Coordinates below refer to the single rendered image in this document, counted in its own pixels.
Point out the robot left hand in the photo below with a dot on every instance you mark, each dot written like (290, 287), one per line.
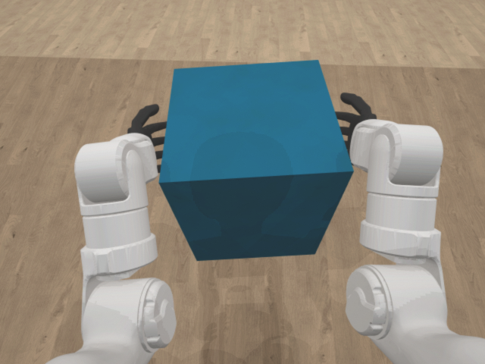
(137, 127)

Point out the robot right upper arm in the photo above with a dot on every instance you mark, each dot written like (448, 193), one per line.
(401, 308)

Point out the right robot forearm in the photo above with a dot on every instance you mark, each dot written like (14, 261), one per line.
(403, 164)

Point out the robot right hand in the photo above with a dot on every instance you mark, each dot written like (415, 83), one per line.
(361, 107)

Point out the left robot forearm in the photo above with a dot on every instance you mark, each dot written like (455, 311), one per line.
(111, 183)

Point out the robot left upper arm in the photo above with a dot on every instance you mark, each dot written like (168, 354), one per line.
(125, 322)

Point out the carton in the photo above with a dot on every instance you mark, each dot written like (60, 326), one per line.
(254, 162)

